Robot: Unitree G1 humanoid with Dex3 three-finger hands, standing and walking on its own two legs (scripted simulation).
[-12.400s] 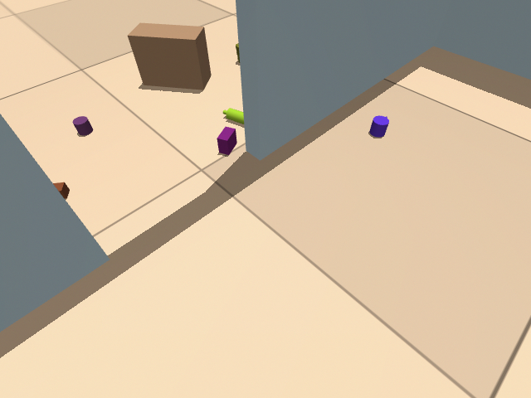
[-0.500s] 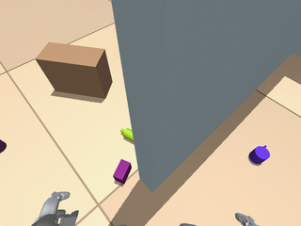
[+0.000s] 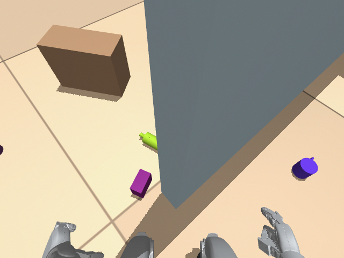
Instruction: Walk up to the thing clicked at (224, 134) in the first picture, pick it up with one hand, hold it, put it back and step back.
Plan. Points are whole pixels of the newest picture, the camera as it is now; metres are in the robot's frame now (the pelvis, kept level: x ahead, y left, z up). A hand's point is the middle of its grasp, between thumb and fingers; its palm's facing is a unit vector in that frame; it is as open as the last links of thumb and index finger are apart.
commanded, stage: rise first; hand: left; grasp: from above
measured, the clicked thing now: (141, 183) +0.47 +0.17 -0.65
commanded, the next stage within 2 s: none
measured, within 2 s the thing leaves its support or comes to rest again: neither
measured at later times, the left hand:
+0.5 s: hand (108, 198) +0.32 +0.25 -0.36, palm faces -0.04 -0.39 -0.92, open 13.9 cm
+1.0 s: hand (124, 185) +0.40 +0.22 -0.45, palm faces -0.14 -0.45 -0.88, open 13.8 cm
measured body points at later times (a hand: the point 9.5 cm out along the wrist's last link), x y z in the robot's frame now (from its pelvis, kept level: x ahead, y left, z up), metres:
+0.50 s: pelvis -0.07 -0.01 -0.21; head +0.13 +0.01 +0.19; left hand +0.33 +0.27 -0.30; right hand +0.04 -0.28 -0.35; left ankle +0.01 +0.12 -0.67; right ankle +0.01 -0.14 -0.67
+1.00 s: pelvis -0.08 +0.00 -0.32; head +0.16 +0.00 +0.07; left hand +0.40 +0.24 -0.40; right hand -0.08 -0.27 -0.45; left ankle +0.01 +0.12 -0.67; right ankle +0.01 -0.14 -0.67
